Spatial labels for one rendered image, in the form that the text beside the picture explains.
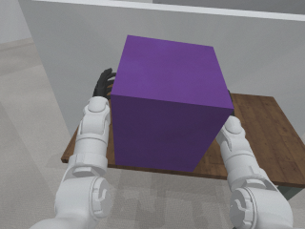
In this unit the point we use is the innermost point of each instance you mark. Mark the table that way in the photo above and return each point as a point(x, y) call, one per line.
point(277, 147)

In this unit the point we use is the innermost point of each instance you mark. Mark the left robot hand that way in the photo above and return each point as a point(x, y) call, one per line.
point(102, 84)

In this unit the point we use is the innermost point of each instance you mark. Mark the robot right upper arm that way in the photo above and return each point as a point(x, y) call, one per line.
point(255, 208)

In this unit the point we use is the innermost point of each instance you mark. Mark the robot left forearm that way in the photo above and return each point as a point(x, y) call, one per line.
point(90, 150)

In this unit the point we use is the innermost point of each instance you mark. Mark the robot right forearm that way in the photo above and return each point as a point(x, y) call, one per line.
point(239, 160)

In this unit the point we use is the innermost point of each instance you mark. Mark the carton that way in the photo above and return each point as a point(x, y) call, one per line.
point(169, 101)

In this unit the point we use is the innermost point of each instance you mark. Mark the right robot hand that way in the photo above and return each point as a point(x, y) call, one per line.
point(232, 114)

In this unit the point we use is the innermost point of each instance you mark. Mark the robot left upper arm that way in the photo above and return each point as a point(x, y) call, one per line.
point(80, 203)

